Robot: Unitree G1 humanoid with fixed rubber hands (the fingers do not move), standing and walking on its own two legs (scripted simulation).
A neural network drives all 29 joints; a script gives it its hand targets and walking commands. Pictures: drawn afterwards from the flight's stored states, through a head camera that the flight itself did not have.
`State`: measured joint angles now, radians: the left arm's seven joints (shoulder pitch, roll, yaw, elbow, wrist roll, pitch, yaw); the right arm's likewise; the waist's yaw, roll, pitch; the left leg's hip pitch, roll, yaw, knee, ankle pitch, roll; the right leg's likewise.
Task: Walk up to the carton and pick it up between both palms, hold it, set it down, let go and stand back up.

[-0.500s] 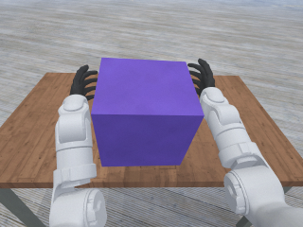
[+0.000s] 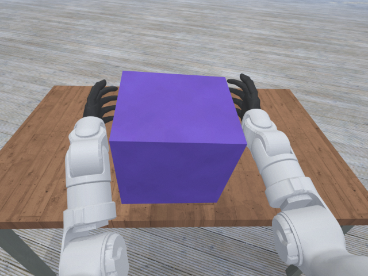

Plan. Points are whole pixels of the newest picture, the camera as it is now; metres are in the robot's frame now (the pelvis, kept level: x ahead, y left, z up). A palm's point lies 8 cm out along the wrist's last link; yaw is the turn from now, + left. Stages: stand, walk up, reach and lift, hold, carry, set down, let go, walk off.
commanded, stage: hold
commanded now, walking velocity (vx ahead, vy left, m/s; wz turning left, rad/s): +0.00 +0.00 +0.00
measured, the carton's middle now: (172, 141) +0.37 +0.01 +0.13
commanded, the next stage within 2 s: none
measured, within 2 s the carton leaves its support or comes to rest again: neither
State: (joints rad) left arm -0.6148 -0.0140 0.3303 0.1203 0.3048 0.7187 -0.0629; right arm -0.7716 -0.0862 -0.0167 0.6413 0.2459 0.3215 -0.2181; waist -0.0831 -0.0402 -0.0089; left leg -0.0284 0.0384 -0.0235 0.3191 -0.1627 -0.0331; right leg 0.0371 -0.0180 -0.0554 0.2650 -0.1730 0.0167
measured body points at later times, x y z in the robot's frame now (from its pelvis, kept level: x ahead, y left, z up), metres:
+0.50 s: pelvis +0.00 +0.00 +0.00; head -0.06 +0.02 +0.45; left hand +0.37 +0.17 +0.21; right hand +0.38 -0.15 +0.21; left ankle +0.02 +0.14 -0.75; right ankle -0.01 -0.13 -0.75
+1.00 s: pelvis +0.00 +0.00 +0.00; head -0.06 +0.02 +0.44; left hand +0.37 +0.17 +0.21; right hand +0.38 -0.15 +0.21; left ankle +0.02 +0.14 -0.75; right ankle -0.01 -0.13 -0.75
